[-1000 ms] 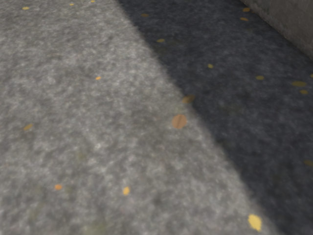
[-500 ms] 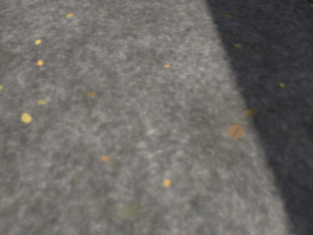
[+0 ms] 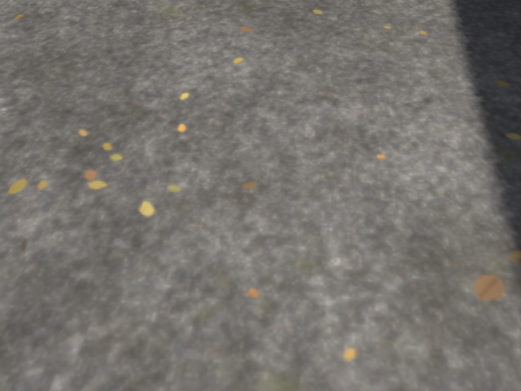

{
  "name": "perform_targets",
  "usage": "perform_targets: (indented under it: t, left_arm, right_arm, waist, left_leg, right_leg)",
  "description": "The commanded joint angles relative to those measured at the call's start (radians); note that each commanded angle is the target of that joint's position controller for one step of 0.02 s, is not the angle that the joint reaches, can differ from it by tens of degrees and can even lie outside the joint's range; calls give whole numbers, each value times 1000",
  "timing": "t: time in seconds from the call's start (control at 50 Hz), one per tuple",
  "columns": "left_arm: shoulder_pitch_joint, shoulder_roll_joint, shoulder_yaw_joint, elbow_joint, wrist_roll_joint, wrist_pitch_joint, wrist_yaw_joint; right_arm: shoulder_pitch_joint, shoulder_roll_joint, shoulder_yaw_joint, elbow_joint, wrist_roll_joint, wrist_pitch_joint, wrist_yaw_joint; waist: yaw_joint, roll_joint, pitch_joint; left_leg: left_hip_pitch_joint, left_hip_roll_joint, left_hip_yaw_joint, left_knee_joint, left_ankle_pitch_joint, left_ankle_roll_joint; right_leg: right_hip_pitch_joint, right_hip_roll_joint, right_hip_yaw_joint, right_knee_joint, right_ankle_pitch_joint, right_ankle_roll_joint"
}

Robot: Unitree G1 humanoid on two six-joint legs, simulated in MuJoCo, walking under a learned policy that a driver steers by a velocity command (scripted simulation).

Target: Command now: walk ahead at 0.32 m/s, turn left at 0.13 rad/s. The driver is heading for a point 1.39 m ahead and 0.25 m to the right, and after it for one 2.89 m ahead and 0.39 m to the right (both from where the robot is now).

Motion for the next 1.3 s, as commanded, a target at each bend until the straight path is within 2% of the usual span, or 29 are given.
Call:
perform_targets:
  t: [0.02,0.04,0.06,0.08,0.1,0.12,0.18,0.24,0.32,0.44,0.5,0.52,0.54,0.56,0.58,0.62,0.64,0.7,0.82,0.94,0.98,1.02,1.04,1.06,1.08,1.1,1.14,1.22,1.3]
  left_arm:
    - [-34,197,47,-54,-15,-10,-6]
    - [-37,157,33,-53,-9,-17,-10]
    - [-72,79,8,-68,8,-28,-19]
    - [-93,24,-8,-122,19,-50,-22]
    - [-153,121,19,-147,-10,-66,-16]
    - [-137,164,35,-139,-26,-71,-19]
    - [-128,146,36,-112,1,-80,-35]
    - [-160,94,21,-119,9,-81,-49]
    - [-291,50,-4,-160,2,-82,-60]
    - [-351,95,5,-192,-5,-88,-84]
    - [-83,179,49,-128,1,-78,-60]
    - [97,236,64,-95,9,-70,-46]
    - [149,312,76,-70,17,-70,-53]
    - [144,201,52,-69,5,-69,-50]
    - [65,172,40,-71,4,-68,-43]
    - [-40,140,30,-78,19,-69,-42]
    - [-65,121,24,-80,33,-74,-42]
    - [-82,119,27,-59,17,-93,-46]
    - [-23,168,38,-15,7,-87,-29]
    - [84,207,48,45,-9,-56,-24]
    - [83,217,52,55,-8,-42,-19]
    - [62,201,43,54,-2,-30,-15]
    - [69,148,18,30,20,-32,-12]
    - [192,32,-16,5,16,-52,-19]
    - [142,121,0,21,-3,-71,-24]
    - [53,180,18,-6,-27,-83,-30]
    - [-37,162,16,-27,-5,-86,-25]
    - [3,105,10,-12,6,-50,-25]
    - [-122,84,2,-47,15,-46,-24]
  right_arm:
    - [19,-81,-23,-40,5,-42,5]
    - [88,-92,-28,-18,8,-43,-1]
    - [197,-120,-35,2,8,-45,-10]
    - [253,-243,-61,1,-3,-42,-13]
    - [270,-241,-66,12,-16,-55,-3]
    - [220,-174,-43,6,-14,-69,1]
    - [153,-113,-20,-4,-15,-80,5]
    - [167,-113,-19,2,-14,-75,-1]
    - [214,-136,-23,34,-9,-71,-11]
    - [257,-167,-34,84,6,-62,-15]
    - [240,-181,-35,84,-4,-43,-23]
    - [253,-143,-18,60,-27,-43,-28]
    - [411,16,27,47,-17,-62,-13]
    - [320,-106,2,62,9,-83,-8]
    - [193,-154,-15,22,36,-94,-3]
    - [106,-132,-11,6,10,-102,-8]
    - [130,-120,-14,14,4,-94,-7]
    - [161,-68,-3,28,-3,-63,-10]
    - [-66,-38,13,-35,-15,-79,0]
    - [-214,-63,8,-91,0,-93,31]
    - [-186,-83,0,-91,-1,-95,36]
    - [13,-140,-34,-36,-5,-96,28]
    - [190,-210,-57,-3,-13,-92,18]
    - [246,-303,-77,16,-21,-85,19]
    - [255,-195,-50,9,-9,-85,22]
    - [187,-155,-35,2,-11,-87,21]
    - [78,-114,-22,-8,-19,-88,22]
    - [46,-105,-21,7,-17,-108,23]
    - [79,-133,-29,43,-15,-105,9]
  waist:
    - [-52,-147,24]
    - [-87,-122,-7]
    - [-135,-35,-55]
    - [-135,219,-72]
    - [-165,189,5]
    - [-132,148,82]
    - [-95,121,111]
    - [-95,93,83]
    - [-131,91,105]
    - [-99,90,109]
    - [56,112,-106]
    - [119,29,-257]
    - [24,-284,-437]
    - [80,-206,-403]
    - [70,-161,-205]
    - [6,-31,-50]
    - [-33,-57,-40]
    - [-75,-75,-10]
    - [-12,-44,67]
    - [33,-50,78]
    - [6,-68,56]
    - [-104,-59,-74]
    - [-172,22,-228]
    - [-109,293,-344]
    - [-152,223,-351]
    - [-147,161,-205]
    - [-99,52,-64]
    - [-32,68,-28]
    - [-58,45,28]
  left_leg:
    - [179,-40,73,-252,155,50]
    - [316,-18,39,-263,162,66]
    - [472,107,-127,-302,94,97]
    - [552,322,-472,-382,-65,211]
    - [446,405,-645,-460,-224,326]
    - [416,369,-588,-475,-291,316]
    - [383,258,-369,-502,-3,245]
    - [341,205,-219,-515,293,237]
    - [240,168,-108,-530,373,218]
    - [365,249,-106,-458,554,188]
    - [343,191,-42,-92,1022,136]
    - [117,149,-32,204,748,107]
    - [-260,-58,-48,588,-104,40]
    - [-364,-35,-160,691,-183,47]
    - [-437,18,-119,700,-110,54]
    - [-375,98,-74,590,31,54]
    - [-309,125,-83,562,68,52]
    - [-257,145,-63,473,92,26]
    - [-284,128,-21,81,428,-1]
    - [-287,85,-17,-108,412,37]
    - [-238,67,-5,-134,328,64]
    - [52,15,48,-175,308,113]
    - [343,154,-97,-133,342,171]
    - [678,378,-578,-229,126,334]
    - [683,383,-712,-331,-9,334]
    - [576,355,-570,-345,12,292]
    - [344,280,-375,-384,220,265]
    - [180,233,-225,-480,394,278]
    - [176,203,-121,-526,426,264]
  right_leg:
    - [-121,-180,194,-140,-169,-180]
    - [-200,-158,170,-80,-165,-146]
    - [-321,-90,88,114,-176,-82]
    - [-542,22,-57,398,-264,-10]
    - [-653,-3,-6,587,-349,-4]
    - [-710,-53,28,664,-262,-18]
    - [-712,-98,18,640,-39,-25]
    - [-651,-86,-28,538,107,14]
    - [-500,-43,-68,276,281,36]
    - [-416,-7,-53,124,252,-36]
    - [-8,60,-113,117,203,-113]
    - [332,-110,71,177,216,-174]
    - [662,-376,610,66,-61,-353]
    - [609,-360,730,-74,-209,-327]
    - [457,-326,560,-98,-174,-279]
    - [173,-250,358,-142,52,-247]
    - [91,-221,299,-172,113,-244]
    - [-32,-201,200,-251,170,-266]
    - [-42,-142,44,-290,222,-222]
    - [146,-221,64,-211,232,-190]
    - [206,-241,73,-150,328,-170]
    - [178,-172,11,106,582,-126]
    - [12,-117,-34,394,412,-88]
    - [-401,69,-57,750,-177,-15]
    - [-527,48,80,875,-336,-19]
    - [-594,-2,74,901,-265,-33]
    - [-553,-80,33,803,-120,-28]
    - [-438,-117,24,684,-26,6]
    - [-490,-116,12,457,171,34]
